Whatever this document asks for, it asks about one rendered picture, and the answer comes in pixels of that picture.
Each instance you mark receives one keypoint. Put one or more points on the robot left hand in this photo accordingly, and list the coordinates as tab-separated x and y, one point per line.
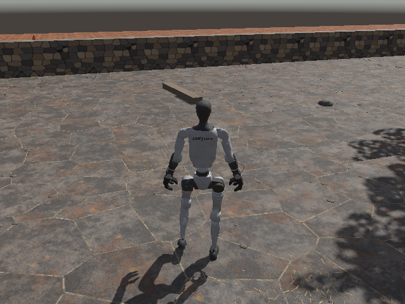
171	181

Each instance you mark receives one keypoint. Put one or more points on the humanoid robot torso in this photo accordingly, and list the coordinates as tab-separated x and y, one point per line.
202	153

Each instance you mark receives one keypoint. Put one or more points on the right robot foot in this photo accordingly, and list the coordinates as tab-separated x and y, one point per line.
213	255

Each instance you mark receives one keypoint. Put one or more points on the robot left forearm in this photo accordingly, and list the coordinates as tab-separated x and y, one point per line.
171	168

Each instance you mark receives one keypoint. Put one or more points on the robot right forearm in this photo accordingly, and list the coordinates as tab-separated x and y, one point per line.
235	169

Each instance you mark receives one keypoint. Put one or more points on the left robot upper arm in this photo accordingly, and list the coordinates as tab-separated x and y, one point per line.
179	144

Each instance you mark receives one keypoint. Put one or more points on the robot right hand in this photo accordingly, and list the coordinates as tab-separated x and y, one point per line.
236	181

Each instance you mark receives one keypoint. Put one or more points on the right robot upper arm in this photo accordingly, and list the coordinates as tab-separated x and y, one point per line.
227	147

